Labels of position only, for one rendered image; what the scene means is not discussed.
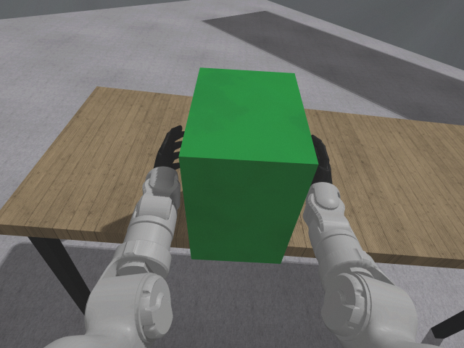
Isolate table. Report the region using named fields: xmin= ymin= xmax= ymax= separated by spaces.
xmin=0 ymin=86 xmax=464 ymax=339

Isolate carton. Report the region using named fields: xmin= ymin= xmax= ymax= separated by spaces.
xmin=178 ymin=67 xmax=319 ymax=264

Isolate robot right forearm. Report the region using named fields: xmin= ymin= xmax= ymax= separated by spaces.
xmin=303 ymin=182 xmax=397 ymax=292

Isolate right robot upper arm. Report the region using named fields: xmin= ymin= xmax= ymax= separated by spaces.
xmin=321 ymin=272 xmax=444 ymax=348

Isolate left robot hand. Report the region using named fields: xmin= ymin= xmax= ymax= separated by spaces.
xmin=154 ymin=125 xmax=185 ymax=170

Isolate left robot upper arm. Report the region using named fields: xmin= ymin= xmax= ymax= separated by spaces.
xmin=44 ymin=273 xmax=173 ymax=348

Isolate robot left forearm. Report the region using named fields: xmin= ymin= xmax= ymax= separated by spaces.
xmin=84 ymin=166 xmax=181 ymax=327

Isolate right robot hand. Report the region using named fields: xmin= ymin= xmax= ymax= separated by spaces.
xmin=311 ymin=135 xmax=332 ymax=185

